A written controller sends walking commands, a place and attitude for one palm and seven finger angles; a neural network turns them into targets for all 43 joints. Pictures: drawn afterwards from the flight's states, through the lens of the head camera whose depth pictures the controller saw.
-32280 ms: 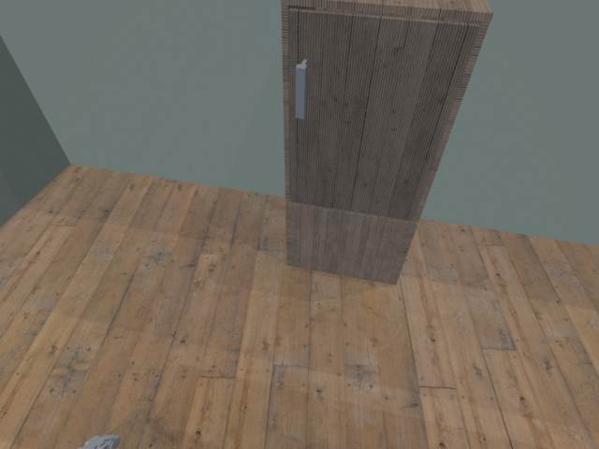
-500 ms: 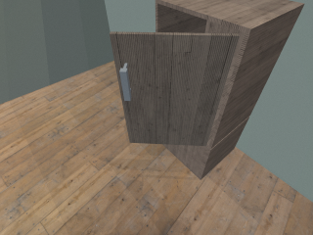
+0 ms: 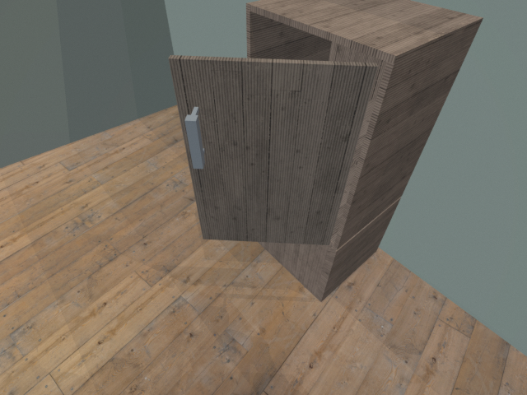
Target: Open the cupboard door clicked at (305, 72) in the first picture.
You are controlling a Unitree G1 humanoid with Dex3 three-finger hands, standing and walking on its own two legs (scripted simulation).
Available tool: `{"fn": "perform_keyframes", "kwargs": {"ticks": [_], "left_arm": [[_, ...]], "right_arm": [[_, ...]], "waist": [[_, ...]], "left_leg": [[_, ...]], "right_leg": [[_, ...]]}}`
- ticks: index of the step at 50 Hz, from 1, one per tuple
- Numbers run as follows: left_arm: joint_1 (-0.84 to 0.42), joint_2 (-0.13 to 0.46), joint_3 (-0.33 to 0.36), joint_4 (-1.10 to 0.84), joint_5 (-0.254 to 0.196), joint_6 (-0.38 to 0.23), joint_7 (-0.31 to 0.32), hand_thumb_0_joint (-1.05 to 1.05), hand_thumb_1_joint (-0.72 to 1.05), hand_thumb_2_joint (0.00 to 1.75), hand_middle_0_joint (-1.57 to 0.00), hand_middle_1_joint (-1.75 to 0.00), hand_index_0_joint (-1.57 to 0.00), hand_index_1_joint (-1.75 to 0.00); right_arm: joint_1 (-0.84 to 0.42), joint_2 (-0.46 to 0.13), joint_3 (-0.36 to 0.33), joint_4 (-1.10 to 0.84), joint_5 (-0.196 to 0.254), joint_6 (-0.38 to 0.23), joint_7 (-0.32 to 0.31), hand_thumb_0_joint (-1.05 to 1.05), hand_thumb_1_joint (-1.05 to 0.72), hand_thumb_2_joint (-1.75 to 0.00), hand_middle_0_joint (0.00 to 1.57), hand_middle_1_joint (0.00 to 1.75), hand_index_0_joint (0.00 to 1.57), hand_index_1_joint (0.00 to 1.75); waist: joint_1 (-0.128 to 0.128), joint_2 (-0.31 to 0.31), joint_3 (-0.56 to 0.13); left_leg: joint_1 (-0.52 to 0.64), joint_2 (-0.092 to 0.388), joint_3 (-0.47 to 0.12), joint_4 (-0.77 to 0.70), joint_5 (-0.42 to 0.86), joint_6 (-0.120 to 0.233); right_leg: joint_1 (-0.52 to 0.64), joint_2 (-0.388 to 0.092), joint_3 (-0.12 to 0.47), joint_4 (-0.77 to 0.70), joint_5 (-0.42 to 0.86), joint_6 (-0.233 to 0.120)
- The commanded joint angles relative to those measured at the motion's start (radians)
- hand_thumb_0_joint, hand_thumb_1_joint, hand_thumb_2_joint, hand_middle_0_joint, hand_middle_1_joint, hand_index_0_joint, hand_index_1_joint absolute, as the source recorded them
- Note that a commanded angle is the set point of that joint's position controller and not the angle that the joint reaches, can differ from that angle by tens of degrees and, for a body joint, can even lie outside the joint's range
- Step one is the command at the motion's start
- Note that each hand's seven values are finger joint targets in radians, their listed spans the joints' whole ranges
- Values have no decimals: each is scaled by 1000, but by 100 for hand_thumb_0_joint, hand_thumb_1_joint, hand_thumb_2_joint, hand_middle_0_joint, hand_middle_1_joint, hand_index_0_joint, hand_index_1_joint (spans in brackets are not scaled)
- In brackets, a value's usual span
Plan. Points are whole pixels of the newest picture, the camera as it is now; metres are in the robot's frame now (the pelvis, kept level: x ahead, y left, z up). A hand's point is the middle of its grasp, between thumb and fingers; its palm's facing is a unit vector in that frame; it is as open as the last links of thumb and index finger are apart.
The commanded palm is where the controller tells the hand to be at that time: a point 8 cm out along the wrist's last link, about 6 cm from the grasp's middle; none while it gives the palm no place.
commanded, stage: come to a stop and stand still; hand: left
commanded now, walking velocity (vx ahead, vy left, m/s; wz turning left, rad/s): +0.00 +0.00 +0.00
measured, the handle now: (197, 137) +0.64 +0.18 +0.05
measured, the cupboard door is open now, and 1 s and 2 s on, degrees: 46 46 46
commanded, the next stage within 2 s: look again from close up in 0.12 s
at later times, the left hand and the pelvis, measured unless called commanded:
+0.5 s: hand out of the picture +0.06 +0.22 -0.16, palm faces +0.00 -0.96 -0.27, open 7.4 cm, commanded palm none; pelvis +0.03 +0.01 +0.01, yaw +0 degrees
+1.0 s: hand out of the picture +0.08 +0.20 -0.16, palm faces +0.00 -0.97 -0.25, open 7.4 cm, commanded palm none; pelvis +0.05 +0.00 +0.01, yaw +0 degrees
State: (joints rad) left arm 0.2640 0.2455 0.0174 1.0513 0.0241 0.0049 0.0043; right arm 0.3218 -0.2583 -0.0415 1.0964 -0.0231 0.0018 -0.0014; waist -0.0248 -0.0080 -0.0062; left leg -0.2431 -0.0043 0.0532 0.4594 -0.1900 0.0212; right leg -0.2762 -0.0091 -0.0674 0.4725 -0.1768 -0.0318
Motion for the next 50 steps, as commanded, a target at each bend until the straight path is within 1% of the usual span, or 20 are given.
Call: {"fn": "perform_keyframes", "kwargs": {"ticks": [1, 6, 9, 11, 13, 14, 16, 17, 18, 23, 25, 27, 32, 35, 36, 39, 43, 47, 49, 50], "left_arm": [[-4, 168, 36, -44, -3, -26, 15, 0, 90, 90, -20, -30, -20, -30], [-9, 164, 30, -36, -5, -31, 19, 0, 90, 90, -20, -30, -20, -30], [-15, 162, 31, -31, -3, -27, 19, 0, 90, 90, -20, -30, -20, -30], [-12, 158, 28, -29, -2, -26, 19, 0, 90, 90, -20, -30, -20, -30], [-11, 154, 28, -27, -4, -28, 20, 0, 90, 90, -20, -30, -20, -30], [-8, 152, 26, -25, -4, -30, 20, 0, 90, 90, -20, -30, -20, -30], [-10, 154, 24, -24, -5, -32, 21, 0, 90, 90, -20, -30, -20, -30], [-8, 152, 23, -23, -5, -34, 22, 0, 90, 90, -20, -30, -20, -30], [-12, 151, 20, -21, -6, -35, 22, 0, 90, 90, -20, -30, -20, -30], [-6, 143, 13, -11, -8, -42, 26, 0, 90, 90, -20, -30, -20, -30], [-3, 142, 9, -2, -9, -43, 27, 0, 90, 90, -20, -30, -20, -30], [-6, 140, 8, -1, -9, -41, 28, 0, 90, 90, -20, -30, -20, -30], [-12, 137, 5, 4, -8, -37, 29, 0, 90, 90, -20, -30, -20, -30], [-11, 135, 3, 6, -8, -37, 29, 0, 90, 90, -20, -30, -20, -30], [-7, 132, 2, 6, -7, -37, 30, 0, 90, 90, -20, -30, -20, -30], [-10, 134, 3, 5, -8, -39, 30, 0, 90, 90, -20, -30, -20, -30], [-7, 126, 1, 7, -8, -37, 30, 0, 90, 90, -20, -30, -20, -30], [5, 112, 1, 4, -8, -34, 33, 0, 90, 90, -20, -30, -20, -30], [9, 105, -1, 8, -9, -33, 34, 0, 90, 90, -20, -30, -20, -30], [77, 65, -13, 32, -3, -52, 71, 0, 90, 90, -20, -30, -20, -30]], "right_arm": [[-17, -142, -19, -42, 2, -28, -13, 0, -90, -90, 20, 30, 20, 30], [-26, -144, -13, -34, 6, -34, -13, 0, -90, -90, 20, 30, 20, 30], [-36, -147, -13, -31, 5, -28, -12, 0, -90, -90, 20, 30, 20, 30], [-33, -144, -13, -30, 4, -26, -12, 0, -90, -90, 20, 30, 20, 30], [-38, -146, -11, -27, 5, -29, -13, 0, -90, -90, 20, 30, 20, 30], [-43, -146, -11, -27, 6, -31, -13, 0, -90, -90, 20, 30, 20, 30], [-46, -140, -9, -28, 8, -31, -13, 0, -90, -90, 20, 30, 20, 30], [-52, -144, -8, -28, 9, -33, -13, 0, -90, -90, 20, 30, 20, 30], [-59, -144, -5, -27, 10, -35, -14, 0, -90, -90, 20, 30, 20, 30], [-84, -142, 3, -24, 13, -42, -17, 0, -90, -90, 20, 30, 20, 30], [-92, -142, 8, -22, 13, -43, -19, 0, -90, -90, 20, 30, 20, 30], [-101, -140, 10, -20, 14, -43, -20, 0, -90, -90, 20, 30, 20, 30], [-119, -135, 14, -14, 13, -38, -21, 0, -90, -90, 20, 30, 20, 30], [-123, -134, 15, -13, 12, -37, -21, 0, -90, -90, 20, 30, 20, 30], [-119, -126, 17, -12, 12, -36, -21, 0, -90, -90, 20, 30, 20, 30], [-123, -129, 16, -11, 12, -36, -21, 0, -90, -90, 20, 30, 20, 30], [-119, -117, 20, -5, 12, -33, -22, 0, -90, -90, 20, 30, 20, 30], [-101, -96, 24, -2, 12, -31, -22, 0, -90, -90, 20, 30, 20, 30], [-96, -89, 25, 1, 12, -28, -23, 0, -90, -90, 20, 30, 20, 30], [-125, -59, 38, -64, 19, -43, -12, 0, -90, -90, 20, 30, 20, 30]], "waist": [[20, 5, 104], [21, 6, 57], [19, 4, 104], [17, -19, 107], [17, -12, 92], [17, -4, 76], [17, -14, 66], [17, -12, 48], [16, -6, 54], [19, 18, -1], [21, 10, -21], [22, 12, -12], [23, 14, 24], [22, 8, 17], [23, -6, 11], [21, 6, 14], [23, 1, 40], [24, 11, 34], [24, 5, 35], [44, 30, 100]], "left_leg": [[-102, 93, -136, -156, -251, 19], [-68, 104, -139, -172, -191, 15], [-85, 103, -146, -192, -252, 15], [-76, 103, -142, -190, -241, 15], [-66, 103, -143, -192, -211, 14], [-50, 104, -139, -190, -189, 14], [-36, 105, -136, -183, -152, 13], [-18, 105, -133, -177, -117, 13], [-13, 109, -132, -180, -94, 12], [48, 123, -123, -165, 80, 9], [71, 127, -118, -161, 130, 8], [77, 128, -114, -163, 157, 7], [78, 127, -113, -180, 136, 3], [88, 125, -114, -185, 123, 1], [92, 124, -116, -180, 130, 2], [95, 122, -111, -182, 126, -1], [80, 120, -112, -189, 101, -3], [80, 119, -109, -182, 123, -4], [81, 117, -108, -185, 104, -7], [7, 132, -47, -4, 130, -21]], "right_leg": [[-11, -123, 191, -187, -311, -15], [44, -122, 176, -182, -222, -12], [11, -119, 177, -194, -269, -6], [7, -117, 173, -196, -264, -5], [26, -117, 172, -192, -226, -4], [34, -120, 169, -190, -204, -5], [46, -120, 165, -190, -174, -4], [55, -122, 164, -187, -145, -5], [57, -121, 162, -184, -118, -5], [120, -121, 134, -157, 67, -5], [141, -125, 126, -150, 124, -4], [148, -126, 120, -146, 153, -3], [141, -125, 122, -165, 127, 0], [144, -126, 124, -174, 115, 2], [147, -123, 123, -175, 122, 2], [151, -129, 124, -183, 128, 3], [143, -125, 125, -193, 101, 5], [150, -132, 125, -188, 129, 3], [144, -130, 127, -190, 107, 4], [97, -168, 136, -114, 375, 24]]}}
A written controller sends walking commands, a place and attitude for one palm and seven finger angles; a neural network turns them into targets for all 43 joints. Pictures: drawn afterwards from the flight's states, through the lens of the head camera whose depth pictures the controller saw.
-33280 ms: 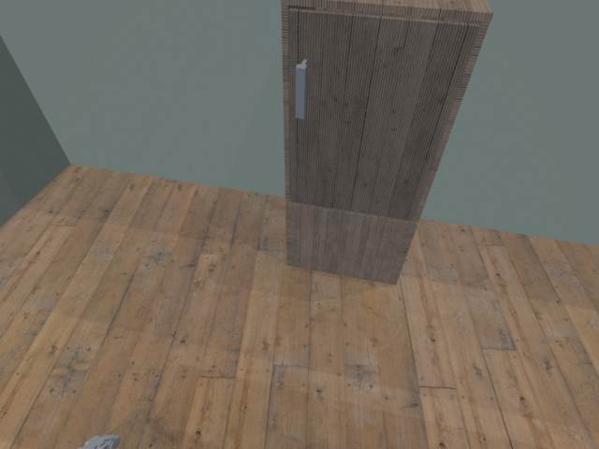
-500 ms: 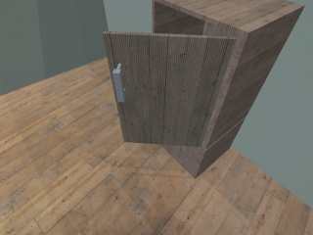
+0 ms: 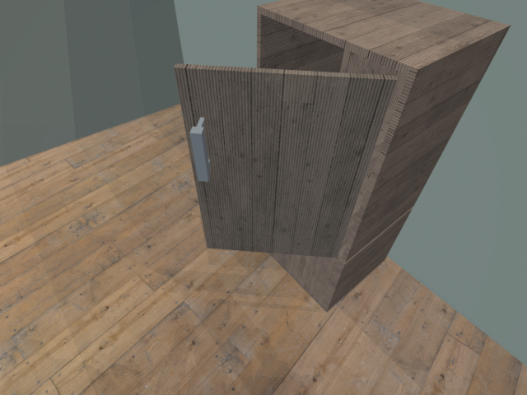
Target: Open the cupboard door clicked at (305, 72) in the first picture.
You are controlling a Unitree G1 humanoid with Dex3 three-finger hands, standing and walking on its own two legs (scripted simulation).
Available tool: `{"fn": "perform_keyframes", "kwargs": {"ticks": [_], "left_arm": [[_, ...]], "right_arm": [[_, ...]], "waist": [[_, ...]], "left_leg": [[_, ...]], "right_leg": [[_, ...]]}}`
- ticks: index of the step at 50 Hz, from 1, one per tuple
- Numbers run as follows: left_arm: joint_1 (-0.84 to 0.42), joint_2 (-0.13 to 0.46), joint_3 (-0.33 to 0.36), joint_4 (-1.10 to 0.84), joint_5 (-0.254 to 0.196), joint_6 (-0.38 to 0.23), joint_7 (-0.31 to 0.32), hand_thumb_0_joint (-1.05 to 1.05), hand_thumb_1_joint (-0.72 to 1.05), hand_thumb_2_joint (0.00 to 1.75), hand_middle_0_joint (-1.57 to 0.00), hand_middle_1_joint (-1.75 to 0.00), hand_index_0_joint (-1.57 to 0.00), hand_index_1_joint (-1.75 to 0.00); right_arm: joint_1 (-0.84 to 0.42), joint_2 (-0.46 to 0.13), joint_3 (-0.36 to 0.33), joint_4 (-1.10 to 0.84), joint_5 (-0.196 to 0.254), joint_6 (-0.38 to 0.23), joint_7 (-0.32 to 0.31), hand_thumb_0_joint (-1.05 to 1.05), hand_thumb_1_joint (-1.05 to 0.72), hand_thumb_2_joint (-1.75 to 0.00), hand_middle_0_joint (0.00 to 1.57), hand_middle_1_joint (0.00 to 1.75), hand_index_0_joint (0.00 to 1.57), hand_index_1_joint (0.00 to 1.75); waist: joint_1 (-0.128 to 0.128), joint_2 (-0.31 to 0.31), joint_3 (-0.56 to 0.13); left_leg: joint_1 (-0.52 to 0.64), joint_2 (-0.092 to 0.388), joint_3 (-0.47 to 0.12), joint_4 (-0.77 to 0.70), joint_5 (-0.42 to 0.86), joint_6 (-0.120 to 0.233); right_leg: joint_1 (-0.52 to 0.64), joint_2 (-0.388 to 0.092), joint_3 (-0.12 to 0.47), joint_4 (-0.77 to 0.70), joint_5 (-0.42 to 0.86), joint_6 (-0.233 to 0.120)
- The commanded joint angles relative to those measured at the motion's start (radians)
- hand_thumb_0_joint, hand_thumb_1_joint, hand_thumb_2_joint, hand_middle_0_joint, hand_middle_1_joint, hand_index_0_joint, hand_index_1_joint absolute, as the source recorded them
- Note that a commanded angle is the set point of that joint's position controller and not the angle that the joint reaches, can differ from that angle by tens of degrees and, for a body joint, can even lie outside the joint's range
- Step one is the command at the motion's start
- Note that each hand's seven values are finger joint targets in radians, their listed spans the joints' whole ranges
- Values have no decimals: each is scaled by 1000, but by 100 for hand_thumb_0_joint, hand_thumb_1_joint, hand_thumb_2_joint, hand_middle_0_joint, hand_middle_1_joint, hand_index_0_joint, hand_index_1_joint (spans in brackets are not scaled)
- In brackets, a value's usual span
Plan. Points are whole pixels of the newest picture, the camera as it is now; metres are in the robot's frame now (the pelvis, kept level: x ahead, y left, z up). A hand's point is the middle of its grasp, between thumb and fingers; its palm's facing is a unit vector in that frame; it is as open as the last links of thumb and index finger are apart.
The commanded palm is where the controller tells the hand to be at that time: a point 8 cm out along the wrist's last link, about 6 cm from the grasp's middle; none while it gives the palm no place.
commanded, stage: come to a stop and stand still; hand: left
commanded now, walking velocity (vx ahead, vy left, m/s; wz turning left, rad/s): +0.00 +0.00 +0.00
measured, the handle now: (202, 149) +0.59 +0.17 +0.04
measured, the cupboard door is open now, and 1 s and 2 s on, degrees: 46 46 46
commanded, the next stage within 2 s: look again from close up in 0.80 s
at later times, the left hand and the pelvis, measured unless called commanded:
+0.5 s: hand out of the picture -0.03 +0.17 -0.18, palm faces +0.03 -0.98 -0.18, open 7.4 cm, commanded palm none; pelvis -0.02 +0.01 -0.01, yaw +0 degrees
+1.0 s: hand out of the picture -0.04 +0.15 -0.19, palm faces +0.05 -0.99 -0.14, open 7.4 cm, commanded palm none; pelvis -0.03 +0.00 -0.01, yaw +0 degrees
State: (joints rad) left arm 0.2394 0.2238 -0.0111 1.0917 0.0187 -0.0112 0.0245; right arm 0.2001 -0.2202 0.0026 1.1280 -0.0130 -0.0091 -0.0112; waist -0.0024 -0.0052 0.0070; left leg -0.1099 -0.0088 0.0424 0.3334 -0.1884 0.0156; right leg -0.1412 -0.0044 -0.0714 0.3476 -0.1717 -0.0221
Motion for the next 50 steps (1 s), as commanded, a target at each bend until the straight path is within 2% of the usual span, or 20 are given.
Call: {"fn": "perform_keyframes", "kwargs": {"ticks": [1, 2, 3, 4, 5, 7, 10, 11, 12, 15, 20, 24, 27, 31, 33, 40, 43, 46, 48, 50], "left_arm": [[85, 151, 19, -16, -2, -54, 38, 0, 90, 90, -20, -30, -20, -30], [65, 142, 21, -38, -3, -51, 32, 0, 90, 90, -20, -30, -20, -30], [68, 123, 17, -48, -11, -44, 29, 0, 90, 90, -20, -30, -20, -30], [57, 104, 14, -46, -12, -36, 25, 0, 90, 90, -20, -30, -20, -30], [52, 92, 14, -46, -12, -28, 20, 0, 90, 90, -20, -30, -20, -30], [45, 75, 12, -50, -7, -14, 14, 0, 90, 90, -20, -30, -20, -30], [54, 65, 14, -50, -5, -7, 10, 0, 90, 90, -20, -30, -20, -30], [59, 66, 15, -50, -3, -6, 8, 0, 90, 90, -20, -30, -20, -30], [68, 61, 16, -51, -4, -5, 8, 0, 90, 90, -20, -30, -20, -30], [95, 40, 18, -48, -4, -3, 8, 0, 90, 90, -20, -30, -20, -30], [119, 15, 20, -39, -7, -11, 8, 0, 90, 90, -20, -30, -20, -30], [131, 0, 20, -29, -8, -16, 10, 0, 90, 90, -20, -30, -20, -30], [140, -7, 19, -21, -8, -15, 11, 0, 90, 90, -20, -30, -20, -30], [154, -13, 17, -9, -7, -16, 12, 0, 90, 90, -20, -30, -20, -30], [153, -19, 20, -9, -8, -18, 12, 0, 90, 90, -20, -30, -20, -30], [162, -23, 20, -3, -8, -18, 12, 0, 90, 90, -20, -30, -20, -30], [163, -25, 22, -9, -6, -15, 13, 0, 90, 90, -20, -30, -20, -30], [163, -25, 25, -12, -5, -15, 13, 0, 90, 90, -20, -30, -20, -30], [166, -29, 27, -14, -6, -14, 12, 0, 90, 90, -20, -30, -20, -30], [169, -28, 28, -15, -6, -13, 11, 0, 90, 90, -20, -30, -20, -30]], "right_arm": [[3, -106, -7, -125, 6, -29, -1, 0, -90, -90, 20, 30, 20, 30], [79, -79, -12, -113, 0, -33, -5, 0, -90, -90, 20, 30, 20, 30], [101, -84, -13, -118, -2, -32, -10, 0, -90, -90, 20, 30, 20, 30], [102, -78, -10, -118, -1, -27, -13, 0, -90, -90, 20, 30, 20, 30], [90, -79, -10, -122, 0, -23, -14, 0, -90, -90, 20, 30, 20, 30], [85, -73, -9, -134, -4, -16, -12, 0, -90, -90, 20, 30, 20, 30], [105, -72, -11, -136, -7, -10, -9, 0, -90, -90, 20, 30, 20, 30], [109, -65, -11, -133, -7, -10, -9, 0, -90, -90, 20, 30, 20, 30], [120, -64, -10, -131, -8, -10, -9, 0, -90, -90, 20, 30, 20, 30], [138, -56, -12, -124, -8, -13, -10, 0, -90, -90, 20, 30, 20, 30], [171, -25, -9, -99, -4, -22, -13, 0, -90, -90, 20, 30, 20, 30], [184, -4, -6, -75, -2, -26, -16, 0, -90, -90, 20, 30, 20, 30], [191, 8, -5, -63, 1, -25, -18, 0, -90, -90, 20, 30, 20, 30], [195, 21, -5, -49, 1, -23, -19, 0, -90, -90, 20, 30, 20, 30], [200, 22, -4, -46, 1, -25, -20, 0, -90, -90, 20, 30, 20, 30], [195, 33, -6, -35, 1, -19, -20, 0, -90, -90, 20, 30, 20, 30], [196, 37, -6, -32, 1, -15, -19, 0, -90, -90, 20, 30, 20, 30], [206, 41, -8, -30, 0, -14, -20, 0, -90, -90, 20, 30, 20, 30], [205, 40, -8, -31, -2, -15, -19, 0, -90, -90, 20, 30, 20, 30], [207, 39, -8, -33, -2, -13, -19, 0, -90, -90, 20, 30, 20, 30]], "waist": [[-7, 31, 56], [-24, 45, -24], [-20, 44, -95], [-21, 30, -118], [-14, 30, -89], [-10, -7, 25], [-10, -18, 116], [-5, 13, 130], [-6, 20, 129], [1, 1, 119], [2, -15, 62], [2, -5, 55], [3, 19, 76], [3, 0, 88], [1, 1, 68], [1, 0, 87], [2, -11, 120], [1, -19, 111], [3, 7, 109], [3, 0, 108]], "left_leg": [[-107, 96, -54, 105, 101, -16], [-79, 87, -72, 74, 96, -6], [-61, 101, -74, 83, 115, 1], [-48, 112, -85, 77, 120, 4], [-65, 116, -93, 62, 82, 8], [-138, 110, -109, 37, -21, 16], [-198, 93, -122, -1, -148, 18], [-208, 94, -125, -12, -159, 19], [-229, 95, -136, -25, -195, 20], [-253, 96, -145, -40, -235, 25], [-215, 92, -132, -20, -161, 28], [-193, 91, -117, -5, -97, 24], [-195, 94, -113, -9, -93, 22], [-184, 91, -104, -5, -83, 19], [-174, 90, -99, 2, -63, 16], [-166, 85, -87, 7, -77, 11], [-188, 84, -89, -1, -113, 10], [-187, 86, -92, 0, -116, 11], [-195, 84, -93, -5, -118, 11], [-196, 81, -93, -2, -130, 11]], "right_leg": [[-24, -199, 137, 45, 511, -15], [14, -189, 148, 94, 503, -35], [37, -171, 130, 95, 382, -40], [33, -154, 116, 86, 236, -37], [7, -140, 115, 68, 99, -31], [-62, -120, 114, 36, -88, -27], [-130, -110, 126, 18, -209, -27], [-135, -104, 122, 22, -203, -27], [-128, -99, 118, 31, -203, -24], [-112, -92, 113, 44, -187, -18], [-89, -104, 118, 42, -136, -19], [-84, -109, 119, 38, -89, -20], [-90, -108, 117, 32, -79, -20], [-100, -110, 122, 16, -85, -21], [-90, -112, 125, 17, -74, -20], [-114, -113, 136, -11, -112, -20], [-132, -111, 138, -23, -154, -19], [-125, -108, 135, -28, -161, -19], [-122, -108, 136, -24, -155, -19], [-128, -108, 142, -30, -177, -20]]}}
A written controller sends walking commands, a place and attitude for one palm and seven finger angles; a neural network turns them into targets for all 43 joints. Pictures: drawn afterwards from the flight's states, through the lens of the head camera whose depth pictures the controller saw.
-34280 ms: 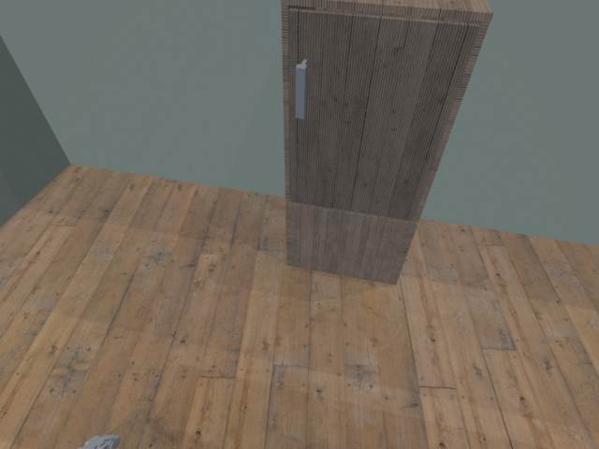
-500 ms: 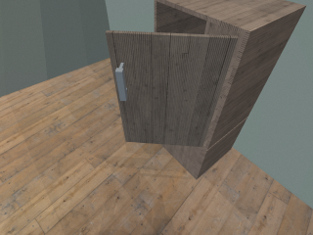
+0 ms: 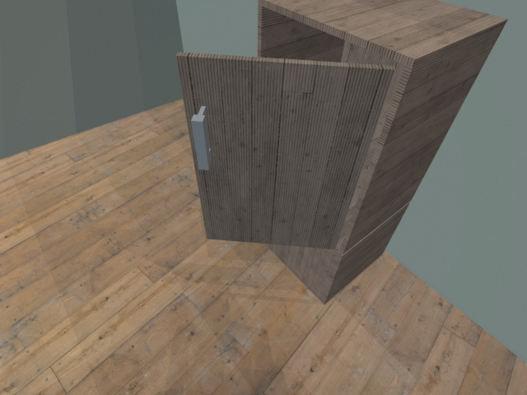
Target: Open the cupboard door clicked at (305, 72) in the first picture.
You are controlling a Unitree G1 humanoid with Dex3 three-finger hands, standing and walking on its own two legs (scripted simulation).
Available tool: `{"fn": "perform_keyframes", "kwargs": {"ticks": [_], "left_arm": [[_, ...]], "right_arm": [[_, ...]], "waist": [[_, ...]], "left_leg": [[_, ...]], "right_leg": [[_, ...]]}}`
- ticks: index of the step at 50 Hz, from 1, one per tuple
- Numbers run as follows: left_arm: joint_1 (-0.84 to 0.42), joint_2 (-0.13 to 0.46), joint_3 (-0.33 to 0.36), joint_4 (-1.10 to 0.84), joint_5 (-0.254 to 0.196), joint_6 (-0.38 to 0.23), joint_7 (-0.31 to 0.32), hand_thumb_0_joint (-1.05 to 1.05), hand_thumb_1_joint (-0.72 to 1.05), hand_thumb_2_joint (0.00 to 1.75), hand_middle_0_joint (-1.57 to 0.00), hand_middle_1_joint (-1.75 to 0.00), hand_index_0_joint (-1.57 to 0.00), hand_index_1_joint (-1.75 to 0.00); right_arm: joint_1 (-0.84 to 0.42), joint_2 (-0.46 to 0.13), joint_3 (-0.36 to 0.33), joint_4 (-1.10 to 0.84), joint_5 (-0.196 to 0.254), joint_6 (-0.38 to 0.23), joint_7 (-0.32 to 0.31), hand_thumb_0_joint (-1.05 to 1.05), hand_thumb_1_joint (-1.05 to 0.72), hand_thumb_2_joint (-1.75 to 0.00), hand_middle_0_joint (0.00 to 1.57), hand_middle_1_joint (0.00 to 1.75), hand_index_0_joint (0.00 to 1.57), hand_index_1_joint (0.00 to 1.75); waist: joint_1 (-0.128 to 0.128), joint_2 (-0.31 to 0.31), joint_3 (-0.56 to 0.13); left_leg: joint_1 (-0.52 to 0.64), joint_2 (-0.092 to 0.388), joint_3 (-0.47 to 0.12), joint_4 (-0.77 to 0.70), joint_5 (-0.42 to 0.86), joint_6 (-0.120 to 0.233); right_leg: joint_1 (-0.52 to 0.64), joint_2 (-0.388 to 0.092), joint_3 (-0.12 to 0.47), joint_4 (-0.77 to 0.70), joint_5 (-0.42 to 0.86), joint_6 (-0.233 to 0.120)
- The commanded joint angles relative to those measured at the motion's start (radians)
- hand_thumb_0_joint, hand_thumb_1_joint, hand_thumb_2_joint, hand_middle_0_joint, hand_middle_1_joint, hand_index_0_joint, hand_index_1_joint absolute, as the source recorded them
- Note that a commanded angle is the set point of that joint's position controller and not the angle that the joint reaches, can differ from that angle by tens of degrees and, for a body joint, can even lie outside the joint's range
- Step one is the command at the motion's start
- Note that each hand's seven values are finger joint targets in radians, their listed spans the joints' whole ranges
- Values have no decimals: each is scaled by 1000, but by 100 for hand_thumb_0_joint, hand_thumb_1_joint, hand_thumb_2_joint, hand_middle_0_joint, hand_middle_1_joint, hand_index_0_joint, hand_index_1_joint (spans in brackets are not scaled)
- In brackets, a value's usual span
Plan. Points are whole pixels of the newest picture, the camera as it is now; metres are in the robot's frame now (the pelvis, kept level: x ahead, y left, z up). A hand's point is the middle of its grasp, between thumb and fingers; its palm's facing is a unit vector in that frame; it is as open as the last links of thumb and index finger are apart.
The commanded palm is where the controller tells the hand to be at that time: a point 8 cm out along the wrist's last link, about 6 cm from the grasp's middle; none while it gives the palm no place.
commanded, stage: look again from close up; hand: left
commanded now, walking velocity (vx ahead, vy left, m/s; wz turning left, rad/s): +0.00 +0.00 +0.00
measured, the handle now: (203, 138) +0.62 +0.17 +0.05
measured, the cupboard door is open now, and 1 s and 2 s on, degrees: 46 46 46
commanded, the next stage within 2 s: shuffle to correct the standing spot in 0.36 s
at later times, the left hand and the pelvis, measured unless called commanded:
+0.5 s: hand out of the picture -0.02 +0.15 -0.18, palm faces +0.06 -0.99 -0.13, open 7.4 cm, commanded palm none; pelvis +0.00 +0.00 +0.00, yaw +0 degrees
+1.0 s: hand out of the picture +0.02 +0.15 -0.18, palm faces +0.08 -0.99 -0.12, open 7.4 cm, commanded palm none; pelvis +0.07 +0.01 -0.01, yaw +0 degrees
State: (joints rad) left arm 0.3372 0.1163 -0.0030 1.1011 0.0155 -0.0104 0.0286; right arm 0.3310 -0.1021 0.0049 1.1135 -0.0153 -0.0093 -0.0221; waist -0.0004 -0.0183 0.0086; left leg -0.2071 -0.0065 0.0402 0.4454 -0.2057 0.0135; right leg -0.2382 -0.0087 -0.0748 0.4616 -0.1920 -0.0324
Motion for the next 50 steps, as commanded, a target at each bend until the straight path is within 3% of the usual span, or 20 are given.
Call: {"fn": "perform_keyframes", "kwargs": {"ticks": [1, 9, 13, 18, 23, 27, 30, 33, 36, 39, 41, 42, 44, 45, 47, 48, 50], "left_arm": [[73, 79, 20, -25, -2, -14, 8, 0, 90, 90, -20, -30, -20, -30], [77, 70, 22, -25, -4, -17, 8, 0, 90, 90, -20, -30, -20, -30], [81, 69, 22, -22, -3, -16, 7, 0, 90, 90, -20, -30, -20, -30], [84, 68, 22, -23, -4, -17, 8, 0, 90, 90, -20, -30, -20, -30], [88, 66, 24, -23, -2, -16, 8, 0, 90, 90, -20, -30, -20, -30], [101, 68, 34, -23, 6, -11, 3, 0, 90, 90, -20, -30, -20, -30], [113, 69, 43, -30, 10, -5, -4, 0, 90, 90, -20, -30, -20, -30], [139, 60, 48, -31, 10, -11, -10, 0, 90, 90, -20, -30, -20, -30], [164, 69, 53, -27, 7, -21, -11, 0, 90, 90, -20, -30, -20, -30], [162, 88, 62, -31, 5, -18, -11, 0, 90, 90, -20, -30, -20, -30], [160, 82, 62, -30, 6, -19, -10, 0, 90, 90, -20, -30, -20, -30], [151, 65, 57, -29, 4, -20, -9, 0, 90, 90, -20, -30, -20, -30], [144, 31, 44, -20, 4, -25, -5, 0, 90, 90, -20, -30, -20, -30], [148, 23, 38, -15, 4, -26, -1, 0, 90, 90, -20, -30, -20, -30], [169, 20, 34, 2, -1, -26, 10, 0, 90, 90, -20, -30, -20, -30], [178, 27, 33, 9, -5, -27, 15, 0, 90, 90, -20, -30, -20, -30], [162, 56, 37, 3, -8, -25, 20, 0, 90, 90, -20, -30, -20, -30]], "right_arm": [[80, -74, -11, -18, 1, -14, -9, 0, -90, -90, 20, 30, 20, 30], [84, -74, -9, -13, 2, -21, -11, 0, -90, -90, 20, 30, 20, 30], [87, -70, -8, -12, 2, -17, -11, 0, -90, -90, 20, 30, 20, 30], [93, -69, -8, -7, 1, -18, -11, 0, -90, -90, 20, 30, 20, 30], [92, -64, -9, -9, 1, -17, -11, 0, -90, -90, 20, 30, 20, 30], [113, -74, -16, -3, -9, -11, -8, 0, -90, -90, 20, 30, 20, 30], [105, -79, -24, -18, -13, -7, -6, 0, -90, -90, 20, 30, 20, 30], [102, -72, -26, -29, -12, -14, -6, 0, -90, -90, 20, 30, 20, 30], [114, -55, -23, -36, -9, -26, -6, 0, -90, -90, 20, 30, 20, 30], [117, -50, -23, -43, -11, -27, -2, 0, -90, -90, 20, 30, 20, 30], [129, -38, -19, -45, -9, -29, -3, 0, -90, -90, 20, 30, 20, 30], [137, -32, -12, -39, -6, -35, -6, 0, -90, -90, 20, 30, 20, 30], [166, -53, -8, -11, -1, -47, -18, 0, -90, -90, 20, 30, 20, 30], [172, -73, -8, 1, 1, -49, -25, 0, -90, -90, 20, 30, 20, 30], [153, -78, -5, 2, 5, -50, -39, 0, -90, -90, 20, 30, 20, 30], [140, -75, -5, -2, 8, -50, -44, 0, -90, -90, 20, 30, 20, 30], [127, -82, -14, -12, 14, -41, -48, 0, -90, -90, 20, 30, 20, 30]], "waist": [[1, 4, 99], [5, 33, 77], [5, -2, 98], [3, 16, 78], [5, 13, 100], [6, -5, 88], [11, 27, 149], [20, 10, 170], [21, -29, 151], [19, -42, 165], [10, -39, 186], [1, -12, 170], [-4, 85, 111], [3, 135, 79], [18, 110, 43], [19, 86, 23], [11, 51, -6]], "left_leg": [[-93, 84, -91, -116, -105, 15], [-97, 92, -102, -129, -72, 14], [-99, 84, -94, -122, -73, 12], [-79, 83, -89, -116, -60, 11], [-95, 84, -91, -124, -82, 12], [-109, 78, -91, -118, -266, 22], [-154, 83, -107, -126, -368, 34], [-173, 79, -104, -93, -334, 45], [-180, 58, -61, -27, -254, 43], [-175, 32, -31, 36, -269, 36], [-155, 33, -18, 48, -196, 38], [-112, 44, -33, 21, -103, 36], [-5, 123, -104, -26, 169, 49], [12, 164, -129, -36, 335, 66], [50, 171, -116, 18, 710, 71], [68, 152, -94, 43, 779, 52], [83, 129, -71, 45, 725, 27]], "right_leg": [[-21, -102, 137, -144, -141, -9], [17, -100, 127, -120, -65, -10], [3, -103, 131, -134, -91, -10], [5, -103, 136, -137, -89, -11], [-1, -101, 136, -142, -102, -10], [-12, -90, 136, -126, -298, -20], [-68, -82, 144, -114, -388, -30], [-61, -86, 163, -100, -353, -46], [-12, -114, 194, -113, -330, -71], [-57, -142, 232, -136, -443, -90], [-73, -141, 221, -126, -377, -95], [-78, -128, 193, -92, -261, -85], [-68, -70, 88, 26, 7, -45], [-26, -56, 48, 59, 50, -23], [45, -66, 55, 48, 186, -6], [74, -83, 68, 35, 308, -3], [105, -104, 70, 53, 471, 1]]}}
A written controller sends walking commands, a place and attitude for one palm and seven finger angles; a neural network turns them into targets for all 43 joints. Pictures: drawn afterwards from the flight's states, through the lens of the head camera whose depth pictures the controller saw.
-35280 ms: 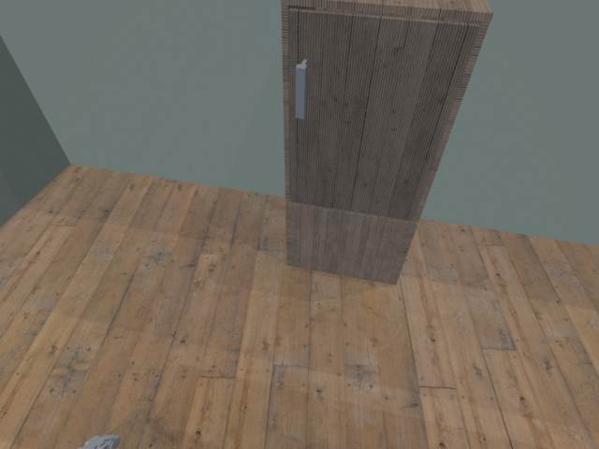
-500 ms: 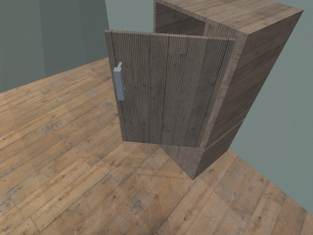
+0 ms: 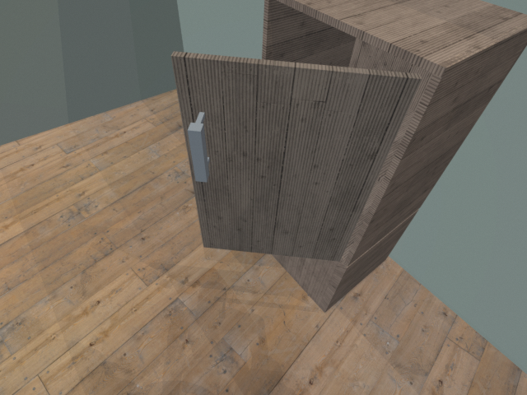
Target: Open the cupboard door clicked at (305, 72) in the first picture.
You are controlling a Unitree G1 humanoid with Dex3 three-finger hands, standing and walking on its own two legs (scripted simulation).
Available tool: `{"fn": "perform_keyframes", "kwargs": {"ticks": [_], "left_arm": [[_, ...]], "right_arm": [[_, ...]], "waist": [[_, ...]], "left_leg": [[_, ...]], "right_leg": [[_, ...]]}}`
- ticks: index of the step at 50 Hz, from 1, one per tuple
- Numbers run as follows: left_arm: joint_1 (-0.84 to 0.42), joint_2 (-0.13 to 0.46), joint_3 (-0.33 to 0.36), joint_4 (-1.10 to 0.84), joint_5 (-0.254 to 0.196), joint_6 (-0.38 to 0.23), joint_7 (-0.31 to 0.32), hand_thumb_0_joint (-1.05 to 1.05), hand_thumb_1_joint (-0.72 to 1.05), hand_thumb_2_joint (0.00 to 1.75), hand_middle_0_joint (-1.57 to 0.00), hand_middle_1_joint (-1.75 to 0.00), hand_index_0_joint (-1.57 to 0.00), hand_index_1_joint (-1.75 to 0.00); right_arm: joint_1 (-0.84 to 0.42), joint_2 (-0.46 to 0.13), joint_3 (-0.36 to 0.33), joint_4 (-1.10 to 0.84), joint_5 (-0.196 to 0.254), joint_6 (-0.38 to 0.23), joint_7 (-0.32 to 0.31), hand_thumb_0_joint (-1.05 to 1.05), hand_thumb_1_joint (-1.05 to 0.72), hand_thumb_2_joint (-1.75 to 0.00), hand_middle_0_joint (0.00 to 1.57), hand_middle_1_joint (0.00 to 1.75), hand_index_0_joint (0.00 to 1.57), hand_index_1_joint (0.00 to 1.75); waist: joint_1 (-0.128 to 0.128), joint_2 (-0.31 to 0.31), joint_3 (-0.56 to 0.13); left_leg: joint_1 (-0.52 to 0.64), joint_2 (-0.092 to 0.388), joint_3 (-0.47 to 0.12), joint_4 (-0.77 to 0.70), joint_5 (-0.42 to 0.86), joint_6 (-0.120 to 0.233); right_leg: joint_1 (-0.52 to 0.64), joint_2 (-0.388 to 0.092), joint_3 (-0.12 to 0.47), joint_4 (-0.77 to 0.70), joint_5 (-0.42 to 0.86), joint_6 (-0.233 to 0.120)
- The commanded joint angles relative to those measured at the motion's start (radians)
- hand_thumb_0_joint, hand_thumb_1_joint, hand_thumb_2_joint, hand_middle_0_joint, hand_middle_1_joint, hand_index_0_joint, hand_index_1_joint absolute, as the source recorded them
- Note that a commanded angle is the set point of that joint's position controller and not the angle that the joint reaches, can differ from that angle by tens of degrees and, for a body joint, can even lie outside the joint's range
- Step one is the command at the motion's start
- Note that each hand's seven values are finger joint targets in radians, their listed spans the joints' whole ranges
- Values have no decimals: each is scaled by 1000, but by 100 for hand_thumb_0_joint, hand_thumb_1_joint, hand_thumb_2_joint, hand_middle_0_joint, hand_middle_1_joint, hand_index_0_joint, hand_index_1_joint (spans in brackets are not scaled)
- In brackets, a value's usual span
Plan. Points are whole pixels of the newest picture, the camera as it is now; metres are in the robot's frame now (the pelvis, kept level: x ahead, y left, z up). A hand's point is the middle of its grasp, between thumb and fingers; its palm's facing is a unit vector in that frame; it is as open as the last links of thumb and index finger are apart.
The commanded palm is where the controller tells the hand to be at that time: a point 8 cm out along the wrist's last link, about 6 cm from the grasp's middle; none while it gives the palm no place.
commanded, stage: come to a stop and stand still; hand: left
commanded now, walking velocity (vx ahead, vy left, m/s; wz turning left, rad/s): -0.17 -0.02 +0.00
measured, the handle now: (201, 147) +0.55 +0.17 +0.06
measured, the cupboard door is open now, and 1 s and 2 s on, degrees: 46 46 46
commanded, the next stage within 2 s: look again from close up in 0.82 s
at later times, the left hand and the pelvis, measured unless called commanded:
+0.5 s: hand out of the picture +0.00 +0.19 -0.17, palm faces -0.01 -0.98 -0.22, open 7.4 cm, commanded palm none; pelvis -0.05 +0.01 +0.00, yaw -1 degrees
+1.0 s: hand out of the picture -0.05 +0.19 -0.17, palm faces -0.03 -0.98 -0.20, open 7.4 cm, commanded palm none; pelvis -0.04 +0.01 +0.01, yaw -1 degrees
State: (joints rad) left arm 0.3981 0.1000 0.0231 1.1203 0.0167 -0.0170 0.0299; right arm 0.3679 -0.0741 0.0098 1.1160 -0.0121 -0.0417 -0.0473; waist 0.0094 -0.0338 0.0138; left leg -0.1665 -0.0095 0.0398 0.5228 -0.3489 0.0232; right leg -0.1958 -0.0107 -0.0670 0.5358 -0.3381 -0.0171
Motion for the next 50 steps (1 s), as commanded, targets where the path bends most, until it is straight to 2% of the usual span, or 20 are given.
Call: {"fn": "perform_keyframes", "kwargs": {"ticks": [1, 3, 6, 10, 12, 13, 14, 15, 16, 18, 19, 20, 22, 23, 25, 27, 30, 37, 40, 50], "left_arm": [[93, 80, 12, -22, -7, -16, 20, 0, 90, 90, -20, -30, -20, -30], [63, 93, 19, -47, -5, -6, 23, 0, 90, 90, -20, -30, -20, -30], [28, 92, 25, -74, -1, 4, 25, 0, 90, 90, -20, -30, -20, -30], [-2, 101, 28, -88, -1, 12, 21, 0, 90, 90, -20, -30, -20, -30], [-7, 106, 25, -94, 0, 10, 20, 0, 90, 90, -20, -30, -20, -30], [70, 190, 24, -68, 0, -1, 51, 0, 90, 90, -20, -30, -20, -30], [13, 199, 24, -124, 0, -13, 45, 0, 90, 90, -20, -30, -20, -30], [-8, 183, 19, -135, 6, -18, 39, 0, 90, 90, -20, -30, -20, -30], [-52, 184, 14, -140, 7, -23, 35, 0, 90, 90, -20, -30, -20, -30], [-103, 202, 11, -170, 2, -18, 31, 0, 90, 90, -20, -30, -20, -30], [-120, 191, 8, -171, -5, -15, 27, 0, 90, 90, -20, -30, -20, -30], [-127, 183, 7, -180, -6, -10, 24, 0, 90, 90, -20, -30, -20, -30], [-121, 180, 2, -173, 3, 3, 18, 0, 90, 90, -20, -30, -20, -30], [-113, 183, -2, -168, 5, 4, 13, 0, 90, 90, -20, -30, -20, -30], [-112, 190, -4, -164, 5, 4, 6, 0, 90, 90, -20, -30, -20, -30], [-110, 195, -4, -165, 6, 2, 2, 0, 90, 90, -20, -30, -20, -30], [-96, 199, -5, -165, 6, 2, -1, 0, 90, 90, -20, -30, -20, -30], [-91, 207, -5, -157, 4, -3, -5, 0, 90, 90, -20, -30, -20, -30], [-92, 213, -7, -146, -1, -10, -7, 0, 90, 90, -20, -30, -20, -30], [-73, 196, -17, -77, -6, -20, -2, 0, 90, 90, -20, -30, -20, -30]], "right_arm": [[77, -105, -22, -16, 11, -5, -24, 0, -90, -90, 20, 30, 20, 30], [65, -111, -34, -27, 11, 4, -23, 0, -90, -90, 20, 30, 20, 30], [42, -119, -44, -32, 7, 12, -23, 0, -90, -90, 20, 30, 20, 30], [4, -121, -48, -46, 2, 22, -17, 0, -90, -90, 20, 30, 20, 30], [-7, -115, -46, -50, 0, 22, -12, 0, -90, -90, 20, 30, 20, 30], [-136, -200, -65, -135, 26, 20, 5, 0, -90, -90, 20, 30, 20, 30], [-92, -139, -58, -175, 16, 32, 20, 0, -90, -90, 20, 30, 20, 30], [-107, -123, -52, -172, 12, 37, 20, 0, -90, -90, 20, 30, 20, 30], [-101, -106, -49, -169, 9, 40, 26, 0, -90, -90, 20, 30, 20, 30], [-50, -118, -46, -153, 6, 35, 32, 0, -90, -90, 20, 30, 20, 30], [-40, -151, -48, -149, 0, 27, 32, 0, -90, -90, 20, 30, 20, 30], [-53, -185, -49, -161, -4, 22, 29, 0, -90, -90, 20, 30, 20, 30], [-117, -201, -45, -177, -7, 19, 32, 0, -90, -90, 20, 30, 20, 30], [-131, -215, -45, -185, -6, 20, 31, 0, -90, -90, 20, 30, 20, 30], [-126, -238, -46, -194, -8, 20, 33, 0, -90, -90, 20, 30, 20, 30], [-116, -250, -46, -190, -10, 17, 33, 0, -90, -90, 20, 30, 20, 30], [-118, -253, -44, -186, -11, 20, 36, 0, -90, -90, 20, 30, 20, 30], [-84, -236, -33, -152, -10, 24, 38, 0, -90, -90, 20, 30, 20, 30], [-67, -231, -29, -130, -8, 19, 37, 0, -90, -90, 20, 30, 20, 30], [-53, -217, -18, -58, 2, -4, 25, 0, -90, -90, 20, 30, 20, 30]], "waist": [[2, 47, -5], [-2, 42, -20], [-2, 45, -22], [2, 28, -14], [2, 23, -36], [39, -63, -57], [-6, -187, -87], [6, -124, -100], [-11, -44, -103], [-50, 25, -68], [-46, 91, -34], [-34, 135, 6], [-4, 180, 88], [1, 143, 127], [-2, 65, 144], [-3, 73, 127], [-1, 42, 101], [-12, -9, 78], [-19, 7, 58], [-7, 41, -2]], "left_leg": [[35, 128, -66, -35, 834, 16], [33, 127, -62, -38, 791, 15], [51, 140, -69, -34, 818, 25], [6, 136, -77, -46, 630, 27], [-6, 120, -72, -43, 550, 19], [-28, 129, -16, 168, 469, -16], [-173, 43, -25, 191, -22, -12], [-161, 41, -26, 188, -99, -12], [-133, 43, -12, 137, -84, -13], [-26, 34, -15, -21, 69, -14], [-10, 75, -67, -58, 150, 3], [-71, 127, -122, -95, 174, 27], [-167, 144, -169, -183, 70, 43], [-202, 138, -173, -210, -14, 43], [-223, 123, -176, -247, -133, 37], [-209, 122, -176, -269, -150, 38], [-195, 112, -165, -268, -173, 37], [-163, 85, -132, -218, -108, 32], [-121, 80, -115, -191, -41, 26], [-64, 107, -107, -180, 186, 22]], "right_leg": [[64, -109, 65, -14, 672, -11], [53, -118, 69, 11, 667, -11], [21, -111, 64, 22, 592, -9], [17, -115, 93, 9, 519, -21], [38, -129, 111, -3, 544, -33], [18, -170, 172, -83, 907, 2], [119, -232, 230, -84, 865, -52], [106, -251, 249, -94, 782, -101], [92, -234, 209, -92, 702, -123], [-19, -181, 173, -76, 391, -98], [-77, -126, 149, -61, 241, -65], [-81, -77, 121, -70, 137, -39], [-56, -49, 92, -78, 30, -25], [-57, -44, 97, -91, 20, -23], [-62, -47, 111, -113, -20, -25], [-59, -50, 111, -115, -19, -25], [-63, -59, 123, -139, -64, -21], [-97, -85, 166, -194, -143, -24], [-109, -98, 182, -208, -130, -31], [3, -100, 139, -145, 171, -26]]}}
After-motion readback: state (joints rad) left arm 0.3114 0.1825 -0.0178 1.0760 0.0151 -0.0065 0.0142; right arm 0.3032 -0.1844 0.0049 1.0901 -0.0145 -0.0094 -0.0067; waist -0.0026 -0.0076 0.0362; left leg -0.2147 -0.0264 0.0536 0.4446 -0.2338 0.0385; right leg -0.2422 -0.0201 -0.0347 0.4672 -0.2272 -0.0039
